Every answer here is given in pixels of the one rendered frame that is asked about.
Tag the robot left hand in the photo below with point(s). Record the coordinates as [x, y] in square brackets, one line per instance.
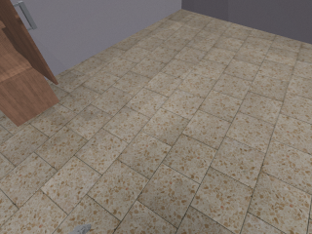
[81, 229]

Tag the cupboard door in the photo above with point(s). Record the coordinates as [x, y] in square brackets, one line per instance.
[12, 21]

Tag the handle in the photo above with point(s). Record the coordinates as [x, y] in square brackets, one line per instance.
[26, 14]

